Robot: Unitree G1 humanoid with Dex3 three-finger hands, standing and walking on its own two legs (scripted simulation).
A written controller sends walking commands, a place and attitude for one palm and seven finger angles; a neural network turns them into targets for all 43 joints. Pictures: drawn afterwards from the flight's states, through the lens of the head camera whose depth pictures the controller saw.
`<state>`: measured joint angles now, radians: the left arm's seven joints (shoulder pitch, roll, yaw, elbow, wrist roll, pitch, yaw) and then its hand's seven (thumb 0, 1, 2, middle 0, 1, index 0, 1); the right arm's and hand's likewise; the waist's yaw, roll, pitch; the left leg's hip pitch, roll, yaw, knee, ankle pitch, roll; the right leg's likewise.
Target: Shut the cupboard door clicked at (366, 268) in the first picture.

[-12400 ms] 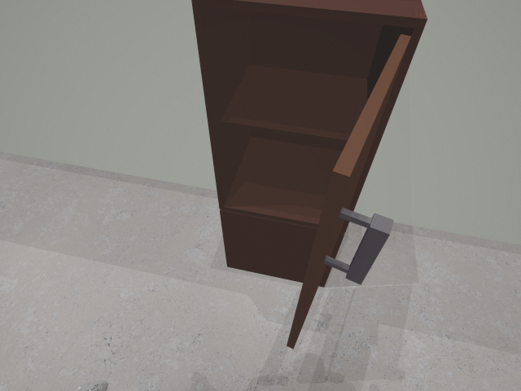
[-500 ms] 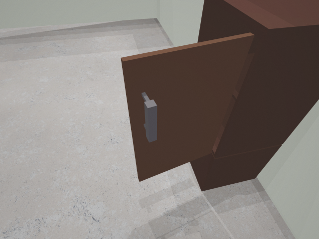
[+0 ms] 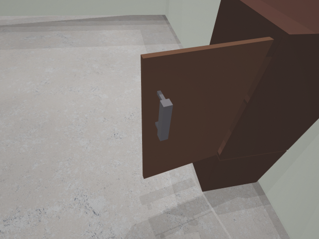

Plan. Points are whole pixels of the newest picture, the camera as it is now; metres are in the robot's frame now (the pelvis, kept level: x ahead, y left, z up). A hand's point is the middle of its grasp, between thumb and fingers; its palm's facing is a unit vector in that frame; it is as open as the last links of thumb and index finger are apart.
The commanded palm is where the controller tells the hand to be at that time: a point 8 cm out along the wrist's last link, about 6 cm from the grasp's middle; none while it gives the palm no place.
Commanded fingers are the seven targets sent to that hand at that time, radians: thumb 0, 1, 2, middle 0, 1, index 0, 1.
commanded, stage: shuffle to correct the standing spot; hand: left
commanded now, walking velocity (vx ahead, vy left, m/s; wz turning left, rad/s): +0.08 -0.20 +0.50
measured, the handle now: (161, 116) +0.42 +0.02 +0.08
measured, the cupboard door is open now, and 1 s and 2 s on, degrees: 100 100 100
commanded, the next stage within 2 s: come to a stop and stand still in 1.78 s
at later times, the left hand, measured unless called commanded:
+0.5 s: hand out of the picture +0.00 +0.13 -0.21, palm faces +0.20 -0.97 -0.12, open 7.4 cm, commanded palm none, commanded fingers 0.00 0.90 0.90 -0.20 -0.30 -0.20 -0.30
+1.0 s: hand out of the picture +0.05 +0.05 -0.17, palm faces +0.38 -0.90 -0.21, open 7.4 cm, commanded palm none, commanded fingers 0.00 0.90 0.90 -0.20 -0.30 -0.20 -0.30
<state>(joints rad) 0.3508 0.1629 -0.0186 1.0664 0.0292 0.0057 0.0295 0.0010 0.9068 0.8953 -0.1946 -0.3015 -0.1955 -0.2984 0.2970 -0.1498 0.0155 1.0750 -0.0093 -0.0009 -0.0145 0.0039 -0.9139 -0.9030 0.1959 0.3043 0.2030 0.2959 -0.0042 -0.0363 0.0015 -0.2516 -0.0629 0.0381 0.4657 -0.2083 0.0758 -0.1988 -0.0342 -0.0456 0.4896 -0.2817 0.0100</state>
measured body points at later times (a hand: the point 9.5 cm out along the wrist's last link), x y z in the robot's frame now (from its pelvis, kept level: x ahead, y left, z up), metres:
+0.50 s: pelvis +0.04 -0.03 -0.02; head +0.05 +0.02 +0.43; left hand -0.01 +0.18 -0.20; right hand +0.16 -0.26 -0.14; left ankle +0.05 +0.04 -0.74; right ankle +0.01 -0.16 -0.68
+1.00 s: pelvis +0.08 -0.13 +0.00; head +0.09 -0.11 +0.45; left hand +0.03 +0.10 -0.16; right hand +0.18 -0.34 -0.16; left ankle +0.03 -0.03 -0.69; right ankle +0.12 -0.21 -0.74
